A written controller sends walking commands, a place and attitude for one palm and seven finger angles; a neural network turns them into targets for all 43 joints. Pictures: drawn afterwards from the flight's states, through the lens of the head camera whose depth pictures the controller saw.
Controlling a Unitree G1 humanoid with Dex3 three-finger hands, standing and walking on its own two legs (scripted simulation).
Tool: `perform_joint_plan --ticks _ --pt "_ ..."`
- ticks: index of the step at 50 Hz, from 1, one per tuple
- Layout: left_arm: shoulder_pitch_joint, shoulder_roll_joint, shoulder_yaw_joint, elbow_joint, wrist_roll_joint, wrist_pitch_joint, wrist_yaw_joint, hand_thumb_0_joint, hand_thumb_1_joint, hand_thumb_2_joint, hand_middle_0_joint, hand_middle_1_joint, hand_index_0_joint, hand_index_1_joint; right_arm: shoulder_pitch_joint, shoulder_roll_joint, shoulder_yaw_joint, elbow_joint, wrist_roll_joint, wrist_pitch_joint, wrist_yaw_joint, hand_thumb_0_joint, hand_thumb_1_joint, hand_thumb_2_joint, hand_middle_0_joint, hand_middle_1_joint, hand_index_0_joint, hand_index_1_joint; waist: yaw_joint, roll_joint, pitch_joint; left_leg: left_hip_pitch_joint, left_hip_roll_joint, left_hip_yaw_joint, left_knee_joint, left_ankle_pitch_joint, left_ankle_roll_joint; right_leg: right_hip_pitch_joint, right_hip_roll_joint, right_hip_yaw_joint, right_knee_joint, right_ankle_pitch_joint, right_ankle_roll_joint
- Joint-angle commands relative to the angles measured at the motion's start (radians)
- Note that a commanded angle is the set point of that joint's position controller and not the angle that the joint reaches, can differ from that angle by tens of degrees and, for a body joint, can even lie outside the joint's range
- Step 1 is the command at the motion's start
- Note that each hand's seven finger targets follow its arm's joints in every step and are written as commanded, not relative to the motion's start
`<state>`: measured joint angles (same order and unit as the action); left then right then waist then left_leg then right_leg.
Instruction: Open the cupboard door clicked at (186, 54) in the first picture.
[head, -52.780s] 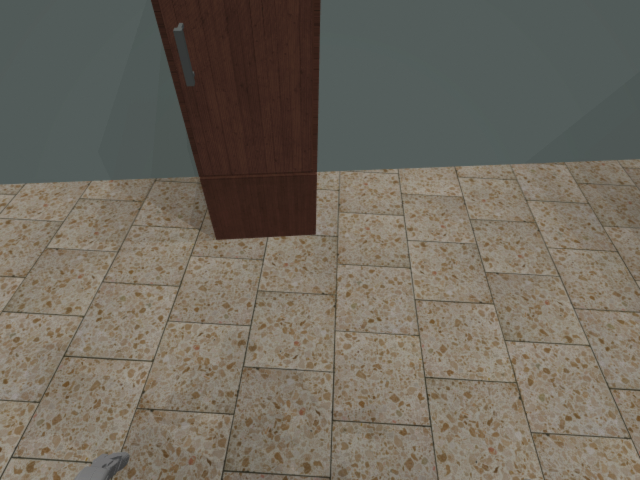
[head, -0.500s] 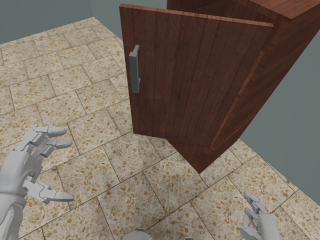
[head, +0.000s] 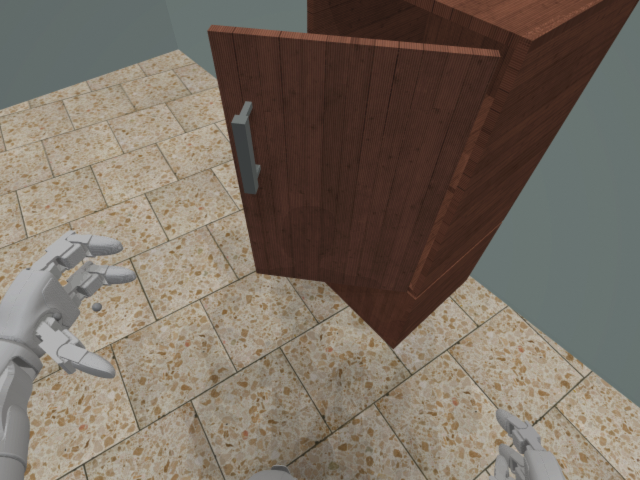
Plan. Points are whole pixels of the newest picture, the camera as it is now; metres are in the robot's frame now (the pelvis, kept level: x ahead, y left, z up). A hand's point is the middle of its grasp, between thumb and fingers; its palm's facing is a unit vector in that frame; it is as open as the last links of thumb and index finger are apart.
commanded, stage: raise the hand with hooked fingers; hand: left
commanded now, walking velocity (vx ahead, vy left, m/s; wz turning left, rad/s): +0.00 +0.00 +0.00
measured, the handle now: (249, 149) +0.58 +0.15 +0.06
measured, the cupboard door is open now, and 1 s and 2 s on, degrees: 41 41 41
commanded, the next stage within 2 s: move the hooked fingers beside the handle in 0.36 s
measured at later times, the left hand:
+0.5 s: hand (77, 300) +0.29 +0.29 +0.08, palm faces -0.02 -1.00 -0.04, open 14.0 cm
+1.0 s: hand (135, 241) +0.39 +0.26 +0.07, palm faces -0.08 -1.00 +0.00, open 14.0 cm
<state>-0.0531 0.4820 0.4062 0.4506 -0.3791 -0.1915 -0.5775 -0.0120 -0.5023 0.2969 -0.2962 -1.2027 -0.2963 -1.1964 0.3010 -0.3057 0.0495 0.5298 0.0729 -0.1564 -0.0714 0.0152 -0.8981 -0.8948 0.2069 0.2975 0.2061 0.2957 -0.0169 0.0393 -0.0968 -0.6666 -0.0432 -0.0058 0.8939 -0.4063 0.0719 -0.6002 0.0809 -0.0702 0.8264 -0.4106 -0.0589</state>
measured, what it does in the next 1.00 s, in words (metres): stands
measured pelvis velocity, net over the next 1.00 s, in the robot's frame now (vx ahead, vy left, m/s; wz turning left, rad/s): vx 0.01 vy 0.02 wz -0.01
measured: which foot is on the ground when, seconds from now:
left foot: down 0.00-1.00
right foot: down 0.00-1.00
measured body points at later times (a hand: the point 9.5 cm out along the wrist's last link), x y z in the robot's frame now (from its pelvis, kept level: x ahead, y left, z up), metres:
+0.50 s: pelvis +0.00 +0.01 +0.00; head +0.05 +0.02 +0.45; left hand +0.29 +0.35 +0.08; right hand +0.16 -0.23 -0.08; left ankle +0.02 +0.07 -0.70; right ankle +0.00 -0.09 -0.70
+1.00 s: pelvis +0.01 +0.02 +0.00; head +0.09 +0.04 +0.44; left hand +0.39 +0.32 +0.07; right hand +0.11 -0.24 -0.10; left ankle +0.02 +0.07 -0.70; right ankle +0.00 -0.09 -0.70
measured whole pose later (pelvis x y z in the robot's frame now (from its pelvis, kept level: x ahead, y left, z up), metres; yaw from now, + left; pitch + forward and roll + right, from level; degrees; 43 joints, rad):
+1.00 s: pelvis +0.01 +0.02 +0.00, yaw -1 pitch +14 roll -3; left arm -0.37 0.47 0.36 0.69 -0.29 -0.25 -0.49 -0.01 -0.50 0.30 -0.30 -1.20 -0.30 -1.20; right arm 0.34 -0.29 0.04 0.56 0.06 -0.08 -0.06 0.01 -0.90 -0.89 0.21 0.30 0.21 0.30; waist -0.05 0.02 -0.10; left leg -0.72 -0.07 0.02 0.89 -0.41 0.10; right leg -0.66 0.06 -0.05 0.83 -0.42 -0.03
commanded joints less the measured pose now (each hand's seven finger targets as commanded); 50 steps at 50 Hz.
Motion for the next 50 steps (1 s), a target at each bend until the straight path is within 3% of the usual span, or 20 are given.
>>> perform_joint_plan --ticks 1,4,7,10,16,18,23,26,28,30,31,33,34,36,38,43,44,45,47,50 --pt "-0.180 0.285 0.141 -0.285 -0.044 -0.130 0.014 0.000 -0.500 0.300 -0.300 -1.200 -0.300 -1.200 -0.044 -0.133 -0.070 -0.152 -0.014 -0.070 0.003 0.000 -0.900 -0.900 0.200 0.300 0.200 0.300 0.025 0.011 -0.265 0.150 0.038 -0.051 -0.103 0.279 -0.030 0.147 -0.046 0.107 -0.112 0.256 0.021" --pt "-0.184 0.259 0.153 -0.236 -0.047 -0.167 0.044 0.000 -0.500 0.300 -0.300 -1.200 -0.300 -1.200 -0.042 -0.126 -0.068 -0.140 -0.014 -0.065 0.002 0.000 -0.900 -0.900 0.200 0.300 0.200 0.300 0.016 -0.005 -0.221 0.125 0.038 -0.048 -0.117 0.208 -0.031 0.111 -0.043 0.095 -0.113 0.168 0.025" --pt "-0.189 0.252 0.127 -0.212 -0.020 -0.162 0.047 0.000 -0.500 0.300 -0.300 -1.200 -0.300 -1.200 -0.043 -0.127 -0.067 -0.135 -0.011 -0.063 0.001 0.000 -0.900 -0.900 0.200 0.300 0.200 0.300 0.018 0.085 -0.206 0.150 0.038 -0.050 -0.133 0.195 -0.032 0.090 -0.045 0.086 -0.109 0.148 0.018" --pt "-0.165 0.231 0.090 -0.231 -0.007 -0.135 0.030 0.000 -0.500 0.300 -0.300 -1.200 -0.300 -1.200 -0.041 -0.127 -0.069 -0.143 -0.006 -0.066 -0.002 0.000 -0.900 -0.900 0.200 0.300 0.200 0.300 0.017 0.115 -0.243 0.200 0.040 -0.058 -0.141 0.224 -0.033 0.079 -0.045 0.072 -0.108 0.177 0.020" --pt "-0.183 0.263 0.122 -0.264 -0.027 -0.135 0.022 0.000 -0.500 0.300 -0.300 -1.200 -0.300 -1.200 -0.037 -0.136 -0.072 -0.140 -0.011 -0.073 -0.007 0.000 -0.900 -0.900 0.200 0.300 0.200 0.300 0.012 0.047 -0.243 0.235 0.046 -0.079 -0.140 0.295 -0.043 0.072 -0.031 0.049 -0.097 0.228 0.013" --pt "-0.180 0.242 0.124 -0.231 -0.036 -0.139 0.024 0.000 -0.500 0.300 -0.300 -1.200 -0.300 -1.200 -0.035 -0.132 -0.070 -0.139 -0.010 -0.071 -0.009 0.000 -0.900 -0.900 0.200 0.300 0.200 0.300 0.010 0.024 -0.235 0.232 0.047 -0.081 -0.146 0.283 -0.049 0.057 -0.030 0.042 -0.095 0.217 0.018" --pt "-0.188 0.215 0.091 -0.185 -0.027 -0.126 0.007 0.000 -0.500 0.300 -0.300 -1.200 -0.300 -1.200 -0.030 -0.138 -0.072 -0.137 -0.011 -0.068 -0.007 0.000 -0.900 -0.900 0.200 0.300 0.200 0.300 0.008 0.041 -0.239 0.251 0.047 -0.086 -0.144 0.305 -0.060 0.032 -0.033 0.037 -0.088 0.220 0.016" --pt "-0.318 0.169 0.011 -0.194 -0.012 -0.116 -0.005 0.000 -0.500 0.300 -0.300 -1.200 -0.300 -1.200 -0.026 -0.143 -0.073 -0.123 -0.010 -0.067 -0.012 0.000 -0.900 -0.900 0.200 0.300 0.200 0.300 -0.022 0.052 -0.233 0.279 0.053 -0.104 -0.135 0.309 -0.064 -0.016 -0.034 0.033 -0.083 0.205 0.013" --pt "-0.374 0.165 -0.004 -0.172 -0.005 -0.111 -0.003 0.000 -0.500 0.300 -0.300 -1.200 -0.300 -1.200 -0.020 -0.147 -0.073 -0.115 -0.011 -0.062 -0.016 0.000 -0.900 -0.900 0.200 0.300 0.200 0.300 -0.033 0.057 -0.230 0.285 0.056 -0.117 -0.142 0.261 -0.066 -0.052 -0.036 0.030 -0.085 0.161 0.015" --pt "-0.427 0.194 0.013 -0.139 0.005 -0.115 0.011 0.000 -0.500 0.300 -0.300 -1.200 -0.300 -1.200 -0.016 -0.150 -0.072 -0.107 -0.013 -0.056 -0.021 0.000 -0.900 -0.900 0.200 0.300 0.200 0.300 -0.034 0.031 -0.218 0.264 0.056 -0.124 -0.149 0.215 -0.066 -0.058 -0.038 0.031 -0.086 0.132 0.014" --pt "-0.468 0.242 0.044 -0.137 0.013 -0.122 0.023 0.000 -0.500 0.300 -0.300 -1.200 -0.300 -1.200 -0.014 -0.156 -0.072 -0.096 -0.017 -0.051 -0.022 0.000 -0.900 -0.900 0.200 0.300 0.200 0.300 -0.027 0.036 -0.222 0.253 0.055 -0.121 -0.144 0.212 -0.067 -0.050 -0.038 0.035 -0.083 0.132 0.007" --pt "-0.525 0.241 0.038 -0.122 0.028 -0.135 0.038 0.000 -0.500 0.300 -0.300 -1.200 -0.300 -1.200 -0.013 -0.149 -0.068 -0.095 -0.017 -0.042 -0.023 0.000 -0.900 -0.900 0.200 0.300 0.200 0.300 -0.029 0.074 -0.254 0.283 0.057 -0.130 -0.151 0.206 -0.075 -0.065 -0.041 0.032 -0.073 0.117 0.009" --pt "-0.511 0.243 0.045 -0.119 0.032 -0.139 0.046 0.000 -0.500 0.300 -0.300 -1.200 -0.300 -1.200 -0.012 -0.147 -0.068 -0.098 -0.019 -0.039 -0.020 0.000 -0.900 -0.900 0.200 0.300 0.200 0.300 -0.015 0.096 -0.275 0.301 0.057 -0.137 -0.156 0.226 -0.082 -0.061 -0.043 0.031 -0.069 0.120 0.007" --pt "-0.558 0.246 0.031 -0.123 0.045 -0.149 0.063 0.000 -0.500 0.300 -0.300 -1.200 -0.300 -1.200 -0.004 -0.150 -0.069 -0.092 -0.021 -0.032 -0.016 0.000 -0.900 -0.900 0.200 0.300 0.200 0.300 -0.014 0.137 -0.308 0.347 0.065 -0.156 -0.156 0.268 -0.096 -0.078 -0.043 0.028 -0.057 0.127 0.003" --pt "-0.546 0.233 0.023 -0.085 0.054 -0.146 0.074 0.000 -0.500 0.300 -0.300 -1.200 -0.300 -1.200 0.006 -0.148 -0.070 -0.092 -0.020 -0.023 -0.009 0.000 -0.900 -0.900 0.200 0.300 0.200 0.300 -0.013 0.137 -0.321 0.368 0.071 -0.162 -0.157 0.308 -0.103 -0.086 -0.042 0.025 -0.058 0.137 0.008" --pt "-0.513 0.229 0.034 0.025 0.057 -0.111 0.077 0.000 -0.500 0.300 -0.300 -1.200 -0.300 -1.200 0.042 -0.156 -0.078 -0.088 -0.018 0.011 -0.001 0.000 -0.900 -0.900 0.200 0.300 0.200 0.300 -0.010 0.036 -0.329 0.311 0.068 -0.128 -0.132 0.415 -0.093 -0.035 -0.039 0.025 -0.061 0.218 0.014" --pt "-0.542 0.203 0.002 0.034 0.058 -0.104 0.075 0.000 -0.500 0.300 -0.300 -1.200 -0.300 -1.200 0.044 -0.155 -0.077 -0.090 -0.017 0.018 0.002 0.000 -0.900 -0.900 0.200 0.300 0.200 0.300 -0.021 0.041 -0.324 0.302 0.066 -0.122 -0.129 0.412 -0.091 -0.042 -0.040 0.025 -0.061 0.222 0.017" --pt "-0.551 0.224 0.025 0.045 0.059 -0.103 0.080 0.000 -0.500 0.300 -0.300 -1.200 -0.300 -1.200 0.047 -0.156 -0.079 -0.088 -0.018 0.024 0.003 0.000 -0.900 -0.900 0.200 0.300 0.200 0.300 -0.015 0.026 -0.318 0.282 0.064 -0.118 -0.127 0.414 -0.088 -0.029 -0.041 0.027 -0.061 0.234 0.016" --pt "-0.595 0.246 0.033 0.055 0.066 -0.112 0.083 0.000 -0.500 0.300 -0.300 -1.200 -0.300 -1.200 0.063 -0.159 -0.079 -0.083 -0.019 0.037 0.007 0.000 -0.900 -0.900 0.200 0.300 0.200 0.300 -0.022 0.038 -0.321 0.279 0.066 -0.111 -0.117 0.453 -0.089 -0.028 -0.037 0.030 -0.055 0.262 0.014" --pt "-0.622 0.226 0.018 0.013 0.072 -0.145 0.097 0.000 -0.500 0.300 -0.300 -1.200 -0.300 -1.200 0.077 -0.153 -0.088 -0.080 -0.023 0.050 0.015 0.000 -0.900 -0.900 0.200 0.300 0.200 0.300 -0.025 0.077 -0.369 0.332 0.071 -0.114 -0.104 0.513 -0.096 -0.046 -0.035 0.033 -0.050 0.272 0.017"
